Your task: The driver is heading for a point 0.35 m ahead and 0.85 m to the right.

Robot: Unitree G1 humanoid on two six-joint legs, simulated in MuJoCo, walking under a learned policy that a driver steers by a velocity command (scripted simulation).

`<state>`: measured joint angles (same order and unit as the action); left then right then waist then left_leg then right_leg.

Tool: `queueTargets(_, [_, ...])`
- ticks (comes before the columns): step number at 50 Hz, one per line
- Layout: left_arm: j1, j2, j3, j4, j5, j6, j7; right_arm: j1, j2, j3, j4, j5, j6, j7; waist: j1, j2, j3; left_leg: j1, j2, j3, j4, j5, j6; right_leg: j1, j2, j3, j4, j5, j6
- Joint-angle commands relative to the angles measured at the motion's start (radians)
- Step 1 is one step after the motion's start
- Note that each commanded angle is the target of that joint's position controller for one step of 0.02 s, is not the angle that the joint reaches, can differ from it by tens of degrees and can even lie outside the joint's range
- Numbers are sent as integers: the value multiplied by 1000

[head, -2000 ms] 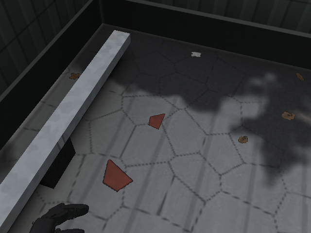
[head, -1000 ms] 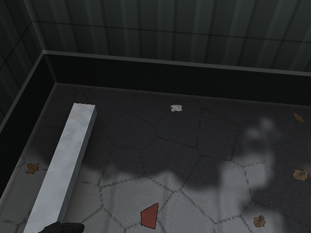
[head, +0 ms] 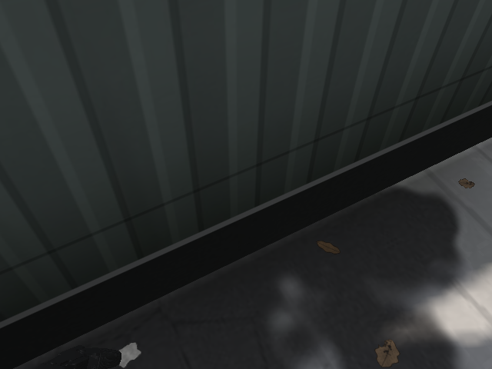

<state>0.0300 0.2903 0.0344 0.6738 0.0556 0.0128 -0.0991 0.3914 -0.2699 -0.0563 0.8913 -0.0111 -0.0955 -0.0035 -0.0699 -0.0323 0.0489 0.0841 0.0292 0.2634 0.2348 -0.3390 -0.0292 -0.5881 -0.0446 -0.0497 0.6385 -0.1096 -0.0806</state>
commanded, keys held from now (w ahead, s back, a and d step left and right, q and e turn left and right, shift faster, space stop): w+e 1.00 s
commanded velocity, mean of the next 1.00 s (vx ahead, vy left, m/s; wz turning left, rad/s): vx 0.29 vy -0.21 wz -0.60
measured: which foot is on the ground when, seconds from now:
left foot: down 0.00-0.08, up 0.10-0.36, down 0.38-0.76, up 0.78-1.00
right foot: up 0.00-0.04, down 0.06-0.38, up 0.40-0.74, down 0.76-1.00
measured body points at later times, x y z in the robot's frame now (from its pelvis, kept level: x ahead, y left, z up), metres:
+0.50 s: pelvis +0.20 -0.06 +0.00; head +0.24 -0.05 +0.45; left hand +0.41 +0.16 -0.13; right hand +0.13 -0.36 -0.12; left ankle +0.30 +0.05 -0.73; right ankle +0.15 -0.15 -0.67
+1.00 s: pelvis +0.27 -0.26 +0.01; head +0.30 -0.29 +0.46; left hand +0.45 -0.05 -0.12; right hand +0.22 -0.56 -0.12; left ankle +0.37 -0.19 -0.68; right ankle +0.22 -0.31 -0.73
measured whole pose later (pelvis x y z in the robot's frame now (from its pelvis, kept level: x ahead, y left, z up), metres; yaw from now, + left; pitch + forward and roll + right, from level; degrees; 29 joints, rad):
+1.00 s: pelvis +0.27 -0.26 +0.01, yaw -36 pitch +1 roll -1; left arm 0.32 0.26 0.03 0.89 0.03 0.01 -0.04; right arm 0.12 -0.30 -0.06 0.90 -0.03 0.00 -0.02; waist 0.05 0.04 0.05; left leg -0.54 0.07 0.06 0.96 -0.35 0.01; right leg -0.16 0.13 0.08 0.36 -0.21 -0.10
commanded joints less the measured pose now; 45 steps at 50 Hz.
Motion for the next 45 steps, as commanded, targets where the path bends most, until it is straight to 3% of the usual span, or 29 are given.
queueTargets(1, [-14, 68, 15, -48, 5, -23, 7, -1, -198, -40, -34, -5, 9, -10, 62, 130, -36, -1, 244, -35, 177, 917, 118, 135, 85, -73, -71, -120, -54])
queueTargets(2, [110, 88, 26, 2, -2, -36, 15, -13, -206, -39, -38, -1, 15, -3, 111, 120, -113, -35, 230, -28, 343, 1042, 122, 278, 137, -84, -74, -107, -86])
queueTargets(3, [298, 113, 41, 73, 7, -50, 35, -59, -198, -34, -63, 7, 23, -3, 198, 86, -213, -137, 195, -8, 608, 930, 108, 485, 143, -44, -165, -83, -125])
queueTargets(4, [382, 236, 76, 94, 11, -45, 56, -27, -104, -8, -114, 4, 18, 11, 185, -85, -315, -513, 112, -4, 946, 382, 60, 814, -116, 323, -183, -209, -211])
queueTargets(5, [374, 322, 97, 83, -18, -37, 67, -53, -91, -7, -160, -12, 8, 23, 155, -230, -400, -797, -62, -138, 1227, -202, 38, 949, -299, 806, -316, -65, -327])
queueTargets(6, [379, 299, 101, 101, -45, -31, 73, -126, -110, -10, -157, -22, 8, 19, 169, -87, -329, -865, 16, -293, 1216, -109, 68, 924, -256, 660, -324, 46, -280])
queueTargets(7, [292, 253, 92, 108, -76, -24, 88, -129, -101, 2, -150, -4, 11, 10, 123, -70, -170, -793, 50, -277, 1129, -81, 62, 727, -219, 423, -271, 586, -272])
queueTargets(8, [241, 187, 72, 106, -76, -22, 95, -113, -100, -1, -132, -14, 18, 4, 66, 10, -118, -737, 66, -280, 1040, -80, 50, 617, -156, 328, -257, 755, -228])
queueTargets(9, [139, 162, 59, 68, -79, -11, 82, -70, -114, -7, -106, -19, 47, -23, 26, 7, -72, -689, 28, -241, 924, -162, 42, 522, -98, 230, -270, 970, -224])
queueTargets(10, [78, 137, 46, 54, -65, -6, 67, -28, -117, -12, -84, -21, 58, -38, -7, 22, -89, -572, 5, -213, 800, -144, 40, 432, -48, 164, -304, 963, -207])
queueTargets(12, [48, 137, 43, 55, -29, 3, 48, -3, -107, -12, -49, 15, 74, -75, -4, -34, -114, -469, -4, -183, 617, -84, 35, 383, -10, 127, -309, 859, -208])
queueTargets(16, [88, 140, 37, 76, -23, 18, 36, 0, -90, -8, -7, 40, 80, -106, 28, -90, -180, -265, 4, -190, 387, 164, 46, 284, 4, 184, -235, 468, -151])
queueTargets(18, [52, 119, 27, 60, -29, 31, 48, 46, -128, -17, 26, 6, 82, -101, -22, -17, -165, -113, 38, -238, 248, 272, 47, 143, 61, 243, -142, 91, -78])
queueTargets(19, [23, 74, 12, 24, -40, 33, 52, 104, -188, -31, 42, -27, 78, -107, -54, 128, -161, -18, 192, -400, 140, 146, 77, 21, 119, 230, 8, -71, -33])
queueTargets(20, [85, 16, -5, 8, -26, 43, 54, 85, -282, -48, 25, -45, 81, -119, -16, 323, -175, -28, 488, -756, -21, -48, 155, -43, 201, 157, 237, -358, 11])
queueTargets(21, [144, 125, 16, 32, -15, 63, 44, 9, -281, -55, 16, -34, 96, -124, 25, 342, -184, -119, 548, -894, -51, -90, 264, -53, 146, 185, 425, -346, 11])
queueTargets(22, [141, 169, 32, 53, -6, 69, 35, -49, -227, -47, 8, -16, 102, -121, 51, 258, -146, -173, 518, -835, -43, -136, 267, -51, 94, 213, 518, -288, 10])
queueTargets(23, [143, 168, 37, 71, -1, 69, 26, -89, -198, -44, 11, 1, 103, -112, 74, 194, -93, -225, 458, -713, -32, -102, 238, -45, 59, 215, 562, -239, 22])
queueTargets(25, [134, 114, 28, 90, -5, 72, 12, -103, -182, -40, 25, 4, 95, -93, 82, 155, -33, -234, 361, -509, -5, 16, 178, -55, 27, 184, 495, -194, 52])
queueTargets(26, [112, 84, 20, 95, -9, 74, 5, -79, -185, -43, 38, 0, 89, -82, 64, 152, -12, -233, 333, -437, 1, 76, 167, -48, 34, 159, 449, -185, 66])
queueTargets(31, [-13, 51, 10, 62, -32, 69, -23, -31, -267, -82, 68, -11, 56, -65, 24, 242, -6, -269, 338, -268, -16, 68, 146, 69, 9, 74, 188, -168, 94])
queueTargets(34, [-4, 51, 13, 69, -45, 62, -34, -69, -288, -100, 56, -14, 58, -58, 40, 273, -25, -330, 317, -177, 2, 19, 101, 221, 24, 2, 40, -153, 84])
queueTargets(36, [34, 59, 20, 75, -40, 63, -29, -97, -292, -107, 54, -14, 63, -57, 71, 276, -33, -356, 333, -164, 41, -40, 79, 307, 34, -39, -20, -154, 70])
queueTargets(38, [227, 83, 36, 154, -15, 55, -13, -133, -244, -97, 42, -16, 82, -47, 161, 132, -88, -415, 276, -104, 312, -71, 67, 478, 74, -43, -100, -220, 32])
queueTargets(39, [360, 150, 52, 215, 0, 39, -1, -154, -154, -69, 21, -32, 102, -34, 219, -167, -63, -576, 160, -46, 685, -261, 57, 546, 8, 141, -280, -352, -17])
queueTargets(40, [400, 325, 80, 206, -18, 35, 8, -187, -77, -40, -62, -46, 120, -39, 225, -506, -51, -881, -3, -110, 876, -439, 35, 586, -177, 604, -491, -556, -149])
queueTargets(41, [329, 297, 69, 183, -29, 23, 22, -196, -117, -34, -71, -56, 121, -40, 183, -396, -15, -917, 59, -222, 972, -346, 64, 575, -199, 666, -537, -596, -191])
queueTargets(43, [207, 182, 43, 146, -22, 16, 54, -199, -188, -48, -36, -27, 94, -33, 104, -159, 10, -825, 111, -263, 901, -127, 78, 502, -134, 508, -450, -378, -161])
queueTargets(45, [165, 131, 30, 125, -24, 3, 68, -158, -176, -45, 6, -33, 78, -29, 71, -81, -33, -736, 104, -251, 852, -48, 62, 502, -82, 424, -414, -88, -170])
